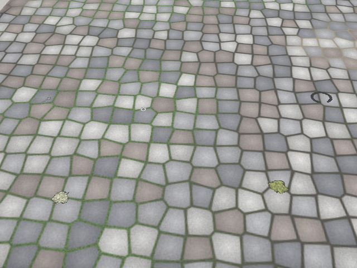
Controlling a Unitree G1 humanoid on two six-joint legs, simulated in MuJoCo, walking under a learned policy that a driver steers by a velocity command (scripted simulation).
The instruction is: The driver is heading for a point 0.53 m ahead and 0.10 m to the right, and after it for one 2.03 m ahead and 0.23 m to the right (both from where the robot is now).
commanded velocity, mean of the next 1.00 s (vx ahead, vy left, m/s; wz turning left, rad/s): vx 0.37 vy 0.00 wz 0.00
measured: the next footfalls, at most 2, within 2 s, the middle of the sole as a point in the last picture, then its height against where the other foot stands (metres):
right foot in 0.42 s outside the picture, level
left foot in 0.94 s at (164, 242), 0.12 m lower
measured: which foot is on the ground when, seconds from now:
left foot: down 0.00-0.46, up 0.48-0.92, down 0.94-1.00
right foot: up 0.00-0.40, down 0.42-0.96, up 0.98-1.00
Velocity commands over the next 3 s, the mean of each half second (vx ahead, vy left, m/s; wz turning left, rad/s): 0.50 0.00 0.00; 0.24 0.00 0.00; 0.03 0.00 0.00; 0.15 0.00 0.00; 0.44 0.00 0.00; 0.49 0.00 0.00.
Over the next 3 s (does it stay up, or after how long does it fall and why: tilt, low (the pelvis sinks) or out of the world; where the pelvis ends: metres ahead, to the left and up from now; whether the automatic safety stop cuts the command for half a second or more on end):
stays up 1.21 -0.02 -0.13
